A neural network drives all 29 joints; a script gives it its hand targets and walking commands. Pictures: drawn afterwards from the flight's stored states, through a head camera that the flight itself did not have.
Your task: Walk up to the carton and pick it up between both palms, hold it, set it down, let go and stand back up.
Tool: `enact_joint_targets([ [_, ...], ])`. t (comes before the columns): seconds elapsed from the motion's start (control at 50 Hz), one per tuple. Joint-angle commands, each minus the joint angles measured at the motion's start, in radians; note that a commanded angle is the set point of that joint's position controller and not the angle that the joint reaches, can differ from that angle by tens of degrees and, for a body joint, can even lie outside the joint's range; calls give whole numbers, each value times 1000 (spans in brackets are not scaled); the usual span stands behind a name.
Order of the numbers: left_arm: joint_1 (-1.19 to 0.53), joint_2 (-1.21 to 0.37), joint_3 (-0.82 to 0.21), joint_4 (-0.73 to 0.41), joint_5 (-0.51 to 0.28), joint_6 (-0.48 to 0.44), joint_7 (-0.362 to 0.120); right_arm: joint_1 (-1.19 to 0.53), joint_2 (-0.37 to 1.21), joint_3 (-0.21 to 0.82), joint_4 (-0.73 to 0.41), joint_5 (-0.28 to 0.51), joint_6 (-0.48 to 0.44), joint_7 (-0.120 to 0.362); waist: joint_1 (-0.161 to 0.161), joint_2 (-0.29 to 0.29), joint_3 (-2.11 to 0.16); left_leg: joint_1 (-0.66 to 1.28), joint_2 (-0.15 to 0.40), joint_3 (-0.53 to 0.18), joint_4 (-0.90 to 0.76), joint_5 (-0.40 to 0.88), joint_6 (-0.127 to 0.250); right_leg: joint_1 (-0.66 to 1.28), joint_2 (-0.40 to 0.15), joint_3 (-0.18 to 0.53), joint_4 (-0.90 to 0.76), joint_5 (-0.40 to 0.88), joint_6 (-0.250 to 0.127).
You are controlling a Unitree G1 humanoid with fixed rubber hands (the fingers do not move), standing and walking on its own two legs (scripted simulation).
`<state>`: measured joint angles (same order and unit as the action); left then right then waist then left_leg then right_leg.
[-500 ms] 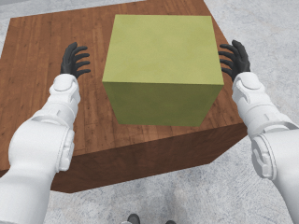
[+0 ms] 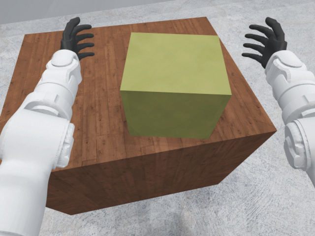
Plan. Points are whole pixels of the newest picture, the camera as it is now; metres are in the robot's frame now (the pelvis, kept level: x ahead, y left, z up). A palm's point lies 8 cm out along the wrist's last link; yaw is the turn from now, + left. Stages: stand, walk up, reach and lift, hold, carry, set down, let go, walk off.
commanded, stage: set down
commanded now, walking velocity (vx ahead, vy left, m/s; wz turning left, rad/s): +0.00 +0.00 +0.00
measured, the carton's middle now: (171, 88) +0.53 -0.01 +0.03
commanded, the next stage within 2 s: none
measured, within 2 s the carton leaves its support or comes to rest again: neither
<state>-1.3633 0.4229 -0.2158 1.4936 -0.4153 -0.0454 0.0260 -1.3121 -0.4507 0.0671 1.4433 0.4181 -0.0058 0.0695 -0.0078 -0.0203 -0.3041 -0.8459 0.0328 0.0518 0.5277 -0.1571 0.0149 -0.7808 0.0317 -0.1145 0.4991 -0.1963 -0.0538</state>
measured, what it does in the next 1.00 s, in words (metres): stands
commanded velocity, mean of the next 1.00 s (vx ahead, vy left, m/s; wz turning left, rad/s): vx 0.00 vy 0.00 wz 0.00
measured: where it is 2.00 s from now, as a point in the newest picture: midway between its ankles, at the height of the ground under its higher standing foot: outside the picture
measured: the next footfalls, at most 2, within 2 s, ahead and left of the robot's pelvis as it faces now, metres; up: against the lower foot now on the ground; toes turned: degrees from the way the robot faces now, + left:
none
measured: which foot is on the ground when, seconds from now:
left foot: down 0.00-1.00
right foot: down 0.00-1.00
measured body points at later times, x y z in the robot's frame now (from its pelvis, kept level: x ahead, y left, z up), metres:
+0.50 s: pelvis +0.00 +0.00 +0.01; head +0.09 +0.02 +0.45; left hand +0.49 +0.24 +0.13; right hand +0.50 -0.21 +0.14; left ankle +0.03 +0.11 -0.72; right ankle +0.00 -0.08 -0.72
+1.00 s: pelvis -0.02 -0.01 +0.01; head +0.03 +0.00 +0.46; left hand +0.42 +0.21 +0.09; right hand +0.41 -0.24 +0.10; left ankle +0.03 +0.11 -0.72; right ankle +0.00 -0.08 -0.72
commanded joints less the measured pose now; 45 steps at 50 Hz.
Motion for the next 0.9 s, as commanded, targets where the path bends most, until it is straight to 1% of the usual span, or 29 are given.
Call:
enact_joint_targets([
  [0.0, -518, 156, -9, -154, -25, -25, 2, -505, -188, -9, -156, 8, -15, 6, 13, 34, -682, 476, 9, -84, 8, 297, -21, 298, -35, 58, -5, 410, 81],
  [0.02, -519, 163, -5, -164, -29, -23, 4, -506, -187, -1, -167, 12, -13, 8, 23, 24, -693, 468, 7, -85, 11, 305, -21, 309, -36, 59, -1, 416, 80],
  [0.04, -527, 156, -13, -181, -30, -18, 7, -508, -199, -13, -173, 14, -13, 8, 11, 39, -710, 479, 8, -90, 12, 310, -28, 301, -35, 57, 0, 416, 80],
  [0.06, -536, 168, -10, -185, -37, -13, 6, -512, -202, -17, -172, 9, -7, 6, -2, 25, -702, 502, 9, -90, 12, 310, -27, 295, -33, 57, -7, 408, 80],
  [0.12, -509, 141, -11, -177, -15, 4, 2, -483, -210, -29, -135, 2, 2, 6, -5, 44, -689, 561, 19, -99, 16, 340, -41, 253, -24, 43, -27, 371, 68],
  [0.16, -486, 141, 0, -204, -5, 5, -2, -461, -209, -40, -176, -2, -10, -2, -6, 62, -727, 605, 12, -97, 31, 381, -46, 260, -22, 46, -32, 400, 69],
  [0.22, -491, 179, 39, -188, 11, 13, -4, -483, -206, -32, -216, -5, 0, -19, 4, 34, -700, 483, -3, -75, 8, 305, -31, 377, -36, 65, -12, 448, 81],
  [0.24, -514, 175, 42, -228, 7, 7, -2, -486, -203, -49, -226, -9, -1, -23, -2, 48, -721, 472, -3, -78, 1, 295, -34, 384, -36, 66, -4, 445, 81],
  [0.26, -485, 156, 42, -257, 17, 1, 4, -457, -198, -42, -232, -5, -9, -23, 10, 71, -744, 508, 0, -80, 8, 353, -43, 375, -30, 60, 1, 475, 80],
  [0.28, -414, 127, 46, -290, 34, -5, 4, -370, -190, -39, -224, -1, -22, -22, 1, 87, -766, 588, 5, -85, 26, 435, -56, 369, -20, 51, 0, 503, 79],
  [0.3, -439, 125, 52, -321, 43, -7, 7, -392, -209, -58, -240, 0, -36, -24, -4, 114, -810, 666, 10, -86, 49, 504, -71, 311, -8, 37, -10, 502, 75],
  [0.32, -395, 124, 76, -313, 60, -3, 3, -353, -206, -50, -243, -1, -43, -26, 4, 105, -814, 717, 13, -87, 64, 544, -73, 299, -2, 39, -19, 500, 72],
  [0.34, -408, 139, 87, -326, 63, -4, -1, -364, -205, -52, -260, 3, -45, -31, 10, 107, -803, 695, 6, -80, 64, 517, -72, 305, -4, 42, -28, 479, 71],
  [0.36, -365, 133, 102, -319, 79, 0, -6, -328, -200, -43, -257, 2, -46, -35, 5, 102, -773, 678, 1, -79, 60, 510, -69, 337, -8, 48, -27, 515, 74],
  [0.38, -397, 150, 118, -363, 85, -4, -5, -347, -210, -67, -288, -5, -53, -42, 2, 121, -786, 656, -3, -76, 53, 500, -77, 353, -9, 50, -20, 522, 77],
  [0.4, -321, 130, 128, -354, 95, -4, -6, -295, -202, -49, -273, -4, -57, -44, 1, 96, -749, 671, 0, -78, 51, 516, -72, 374, -4, 47, -21, 538, 80],
  [0.42, -359, 159, 152, -372, 108, -3, -5, -338, -203, -50, -303, -3, -61, -48, 10, 94, -730, 646, -7, -72, 44, 490, -69, 382, -7, 50, -19, 530, 87],
  [0.46, -306, 160, 165, -374, 115, -9, -7, -294, -188, -34, -308, -3, -62, -55, 19, 66, -684, 602, -13, -64, 22, 438, -57, 442, -13, 62, -11, 540, 94],
  [0.48, -309, 152, 164, -408, 117, -18, -3, -291, -188, -43, -314, 1, -65, -57, 12, 82, -698, 605, -11, -62, 14, 429, -60, 432, -12, 59, -7, 528, 95],
  [0.52, -260, 142, 178, -449, 119, -36, 4, -248, -171, -25, -348, 6, -77, -55, 24, 67, -738, 629, -5, -65, 25, 464, -61, 449, -8, 57, 1, 550, 95],
  [0.6, -182, 144, 205, -415, 138, -34, -12, -205, -152, 5, -366, 15, -85, -67, 25, 25, -666, 567, -18, -60, 11, 423, -42, 522, -16, 77, 6, 590, 107],
  [0.64, -171, 149, 224, -433, 145, -40, -18, -200, -145, 6, -379, 20, -91, -71, 35, 25, -635, 560, -20, -57, 2, 411, -36, 522, -19, 80, 5, 582, 110],
  [0.66, 4, 19, 172, -466, 193, -15, -24, -21, -186, -4, -259, 22, -116, -72, -52, 69, -605, 752, 12, -67, 16, 544, -84, 469, 27, 48, -21, 631, 113],
  [0.68, 12, 48, 205, -529, 204, -10, -34, -8, -189, 4, -301, 27, -134, -72, -9, 106, -586, 818, -2, -55, 34, 578, -92, 382, 28, 44, -74, 565, 96],
  [0.7, 37, 47, 198, -526, 200, -3, -41, 6, -195, -6, -311, 26, -139, -72, -36, 92, -557, 853, 4, -56, 38, 587, -87, 370, 34, 41, -84, 548, 89],
  [0.74, 67, 75, 219, -551, 185, -1, -48, 17, -181, 8, -386, 34, -138, -75, -21, 42, -466, 803, -7, -52, 18, 516, -61, 404, 22, 52, -105, 486, 97],
  [0.8, 51, 109, 235, -580, 162, -19, -41, 0, -130, 25, -495, 49, -118, -77, 17, -27, -397, 629, -26, -42, -41, 298, -11, 465, -3, 78, -99, 348, 116],
  [0.84, 21, 118, 220, -584, 129, -48, -26, -16, -99, 22, -556, 48, -108, -72, 37, -41, -394, 546, -25, -43, -68, 162, 15, 460, -18, 92, -87, 232, 116],
  [0.88, 7, 116, 203, -578, 103, -77, -13, -13, -78, 20, -588, 44, -100, -67, 48, -33, -405, 520, -22, -47, -70, 93, 26, 435, -28, 102, -76, 138, 109],
])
